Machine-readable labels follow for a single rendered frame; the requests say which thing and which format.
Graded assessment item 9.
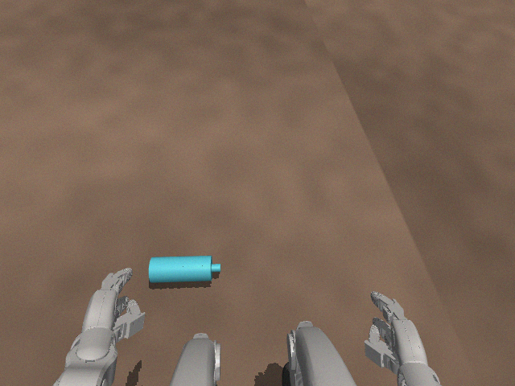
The right robot hand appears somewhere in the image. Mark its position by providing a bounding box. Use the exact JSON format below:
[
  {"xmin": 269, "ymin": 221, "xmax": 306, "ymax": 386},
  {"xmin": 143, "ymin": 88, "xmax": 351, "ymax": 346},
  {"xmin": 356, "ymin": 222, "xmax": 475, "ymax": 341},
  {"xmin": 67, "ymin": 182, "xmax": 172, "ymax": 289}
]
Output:
[{"xmin": 365, "ymin": 291, "xmax": 428, "ymax": 375}]

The left robot hand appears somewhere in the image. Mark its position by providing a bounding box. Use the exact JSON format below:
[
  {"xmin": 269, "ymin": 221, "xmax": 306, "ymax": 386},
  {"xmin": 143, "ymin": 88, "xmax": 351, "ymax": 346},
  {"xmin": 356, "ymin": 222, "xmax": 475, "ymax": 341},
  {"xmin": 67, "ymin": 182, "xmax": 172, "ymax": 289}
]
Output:
[{"xmin": 81, "ymin": 268, "xmax": 145, "ymax": 343}]

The bottle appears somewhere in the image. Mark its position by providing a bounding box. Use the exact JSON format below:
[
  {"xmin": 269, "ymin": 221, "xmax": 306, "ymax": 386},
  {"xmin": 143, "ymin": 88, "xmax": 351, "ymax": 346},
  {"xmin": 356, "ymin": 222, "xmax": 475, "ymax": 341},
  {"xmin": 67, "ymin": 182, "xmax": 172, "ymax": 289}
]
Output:
[{"xmin": 149, "ymin": 256, "xmax": 220, "ymax": 283}]

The left robot arm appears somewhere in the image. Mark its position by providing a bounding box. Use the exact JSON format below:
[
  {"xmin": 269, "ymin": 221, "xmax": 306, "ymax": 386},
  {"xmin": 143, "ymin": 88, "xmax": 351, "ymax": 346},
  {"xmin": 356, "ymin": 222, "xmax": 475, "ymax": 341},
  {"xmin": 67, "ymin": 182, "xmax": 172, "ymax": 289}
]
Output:
[{"xmin": 52, "ymin": 327, "xmax": 117, "ymax": 386}]

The right robot arm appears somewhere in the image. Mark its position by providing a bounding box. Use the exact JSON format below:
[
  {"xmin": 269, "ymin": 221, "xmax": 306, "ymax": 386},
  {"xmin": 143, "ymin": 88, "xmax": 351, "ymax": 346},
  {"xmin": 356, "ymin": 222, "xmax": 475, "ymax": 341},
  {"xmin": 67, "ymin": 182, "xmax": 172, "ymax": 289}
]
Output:
[{"xmin": 397, "ymin": 363, "xmax": 442, "ymax": 386}]

